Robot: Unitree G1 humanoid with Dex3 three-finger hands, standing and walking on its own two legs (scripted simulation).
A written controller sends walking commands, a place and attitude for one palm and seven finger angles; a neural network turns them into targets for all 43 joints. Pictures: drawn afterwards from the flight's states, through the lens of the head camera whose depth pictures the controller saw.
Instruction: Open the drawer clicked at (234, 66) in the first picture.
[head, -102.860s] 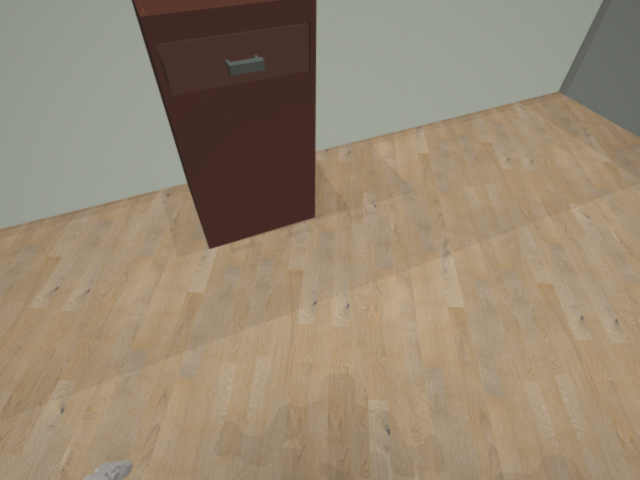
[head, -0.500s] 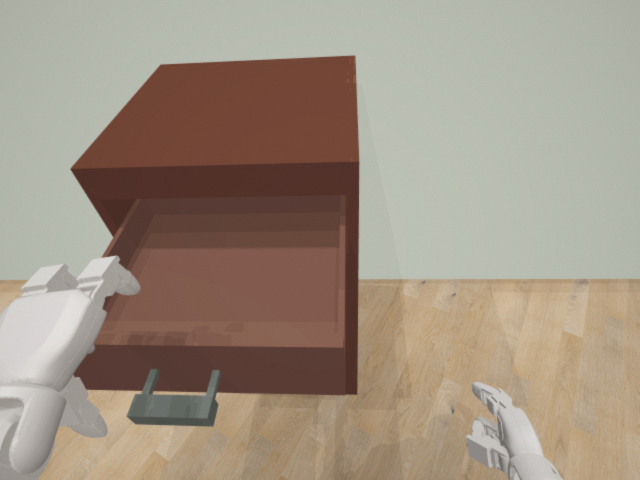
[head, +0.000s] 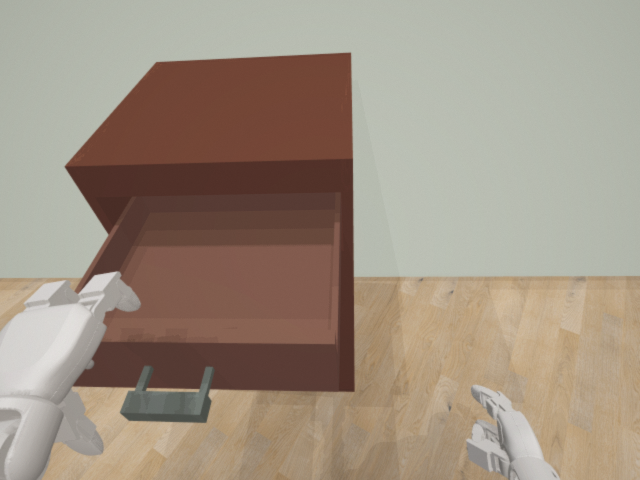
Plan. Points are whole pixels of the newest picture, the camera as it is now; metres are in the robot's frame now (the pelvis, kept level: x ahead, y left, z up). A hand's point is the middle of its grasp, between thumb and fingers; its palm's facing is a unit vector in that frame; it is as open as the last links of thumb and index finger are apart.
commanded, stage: draw the hand back to the body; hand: left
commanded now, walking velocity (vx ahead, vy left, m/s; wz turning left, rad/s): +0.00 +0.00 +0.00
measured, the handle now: (172, 389) +0.21 +0.25 -0.02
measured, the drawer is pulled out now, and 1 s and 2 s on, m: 0.29 0.29 0.29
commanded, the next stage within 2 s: step back with the hand held close in 1.18 s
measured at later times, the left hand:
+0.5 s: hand (128, 326) +0.20 +0.22 +0.16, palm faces +0.41 -0.84 -0.36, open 12.7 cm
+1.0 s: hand (129, 345) +0.18 +0.22 +0.16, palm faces +0.41 -0.83 -0.38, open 8.5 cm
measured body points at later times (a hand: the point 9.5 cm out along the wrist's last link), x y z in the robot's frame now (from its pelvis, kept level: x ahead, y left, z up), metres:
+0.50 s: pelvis +0.01 -0.01 +0.00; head +0.00 -0.02 +0.45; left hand +0.17 +0.27 +0.18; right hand +0.20 -0.22 -0.08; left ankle -0.01 +0.08 -0.74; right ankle +0.00 -0.10 -0.74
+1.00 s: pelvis +0.00 -0.03 +0.00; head -0.01 -0.05 +0.45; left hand +0.15 +0.26 +0.18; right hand +0.21 -0.24 -0.08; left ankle -0.01 +0.08 -0.74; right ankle +0.00 -0.10 -0.74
